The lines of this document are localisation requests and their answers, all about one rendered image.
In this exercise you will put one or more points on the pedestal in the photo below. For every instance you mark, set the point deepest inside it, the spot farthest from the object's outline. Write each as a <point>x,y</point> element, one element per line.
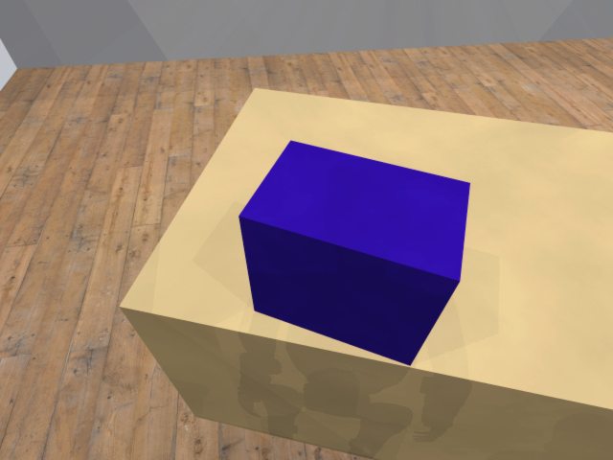
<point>519,365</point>

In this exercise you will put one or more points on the carton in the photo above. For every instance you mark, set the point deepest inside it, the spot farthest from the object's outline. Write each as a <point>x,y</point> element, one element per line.
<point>358,250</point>

